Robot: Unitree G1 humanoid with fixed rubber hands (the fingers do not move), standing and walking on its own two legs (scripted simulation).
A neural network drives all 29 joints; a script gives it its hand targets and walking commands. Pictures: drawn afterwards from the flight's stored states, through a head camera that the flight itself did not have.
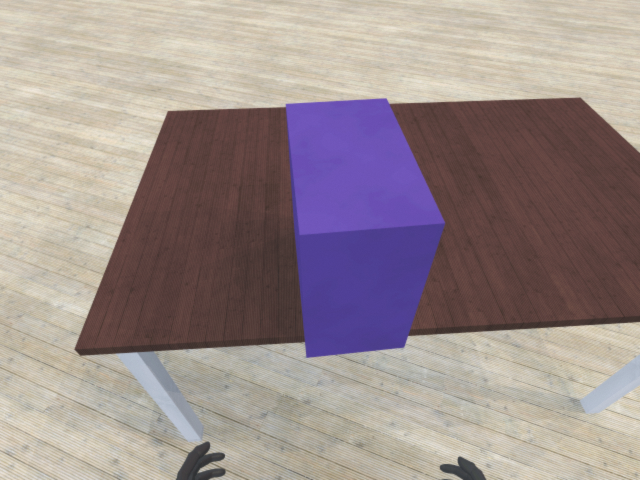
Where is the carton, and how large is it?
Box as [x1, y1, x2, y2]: [286, 98, 444, 357]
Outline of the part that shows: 386,98 286,104 294,230 306,357 403,347 444,225 444,221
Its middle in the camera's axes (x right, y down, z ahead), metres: +0.04 -0.02 +0.65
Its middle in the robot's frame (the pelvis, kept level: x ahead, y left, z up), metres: +0.52 -0.03 +0.01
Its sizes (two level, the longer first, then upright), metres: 0.296 0.167 0.297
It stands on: a table, 0.64 m high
